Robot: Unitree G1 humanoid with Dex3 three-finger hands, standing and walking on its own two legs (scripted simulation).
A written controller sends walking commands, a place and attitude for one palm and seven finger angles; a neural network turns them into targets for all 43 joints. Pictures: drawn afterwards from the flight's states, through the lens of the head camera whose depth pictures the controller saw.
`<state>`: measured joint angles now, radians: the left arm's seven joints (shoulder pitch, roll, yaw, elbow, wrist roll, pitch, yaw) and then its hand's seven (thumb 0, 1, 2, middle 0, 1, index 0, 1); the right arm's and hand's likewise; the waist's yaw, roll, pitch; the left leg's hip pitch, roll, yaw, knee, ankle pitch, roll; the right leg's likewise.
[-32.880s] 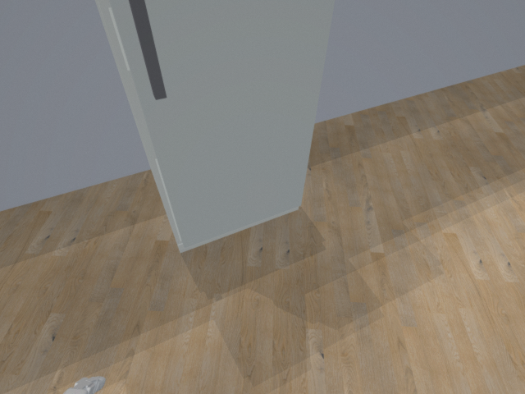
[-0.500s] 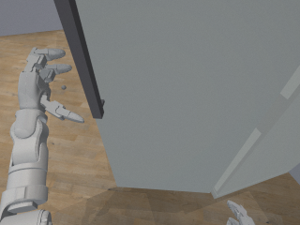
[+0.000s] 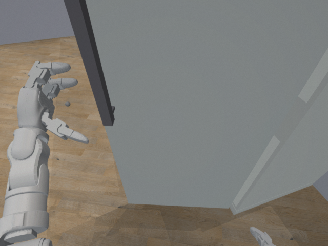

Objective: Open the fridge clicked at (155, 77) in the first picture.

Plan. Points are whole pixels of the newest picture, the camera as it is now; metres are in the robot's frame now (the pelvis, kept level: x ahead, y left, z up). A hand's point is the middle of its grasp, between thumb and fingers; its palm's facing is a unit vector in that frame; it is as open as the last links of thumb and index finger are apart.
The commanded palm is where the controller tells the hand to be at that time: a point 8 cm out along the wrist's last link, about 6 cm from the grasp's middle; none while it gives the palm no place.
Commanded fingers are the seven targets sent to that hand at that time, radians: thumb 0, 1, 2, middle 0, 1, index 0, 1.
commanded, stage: slip the hand off the handle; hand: left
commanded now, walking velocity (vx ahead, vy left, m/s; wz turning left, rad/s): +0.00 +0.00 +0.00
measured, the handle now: (96, 60) +0.45 +0.20 +0.25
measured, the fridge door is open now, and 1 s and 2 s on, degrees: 69 69 69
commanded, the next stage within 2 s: draw the hand back to the body in 0.44 s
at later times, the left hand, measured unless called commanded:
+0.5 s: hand (57, 130) +0.26 +0.22 +0.21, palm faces +0.20 -0.97 -0.11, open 14.7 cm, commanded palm +0.23 +0.26 +0.21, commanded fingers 0.00 -0.55 0.20 -0.25 -1.15 -0.25 -1.15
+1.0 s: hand (42, 145) +0.24 +0.24 +0.20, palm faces +0.29 -0.96 +0.00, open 14.7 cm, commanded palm +0.19 +0.27 +0.20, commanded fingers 0.00 -0.44 0.25 -0.25 -1.09 -0.25 -1.09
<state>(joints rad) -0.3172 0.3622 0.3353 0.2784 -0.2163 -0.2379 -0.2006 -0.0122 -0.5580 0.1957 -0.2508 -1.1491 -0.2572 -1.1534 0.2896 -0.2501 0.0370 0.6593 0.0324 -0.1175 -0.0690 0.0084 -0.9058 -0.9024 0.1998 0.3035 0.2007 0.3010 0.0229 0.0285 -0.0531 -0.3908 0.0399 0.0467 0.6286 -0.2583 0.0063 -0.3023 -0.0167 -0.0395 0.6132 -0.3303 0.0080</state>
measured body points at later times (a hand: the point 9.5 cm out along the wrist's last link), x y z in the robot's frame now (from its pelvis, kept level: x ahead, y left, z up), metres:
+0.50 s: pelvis +0.00 -0.01 +0.00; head -0.02 -0.03 +0.45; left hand +0.25 +0.27 +0.21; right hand +0.20 -0.22 -0.07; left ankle +0.04 +0.12 -0.73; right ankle -0.01 -0.13 -0.73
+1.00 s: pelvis +0.01 -0.02 +0.01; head -0.05 -0.04 +0.45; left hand +0.21 +0.29 +0.20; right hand +0.25 -0.21 -0.04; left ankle +0.04 +0.12 -0.73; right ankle -0.01 -0.13 -0.73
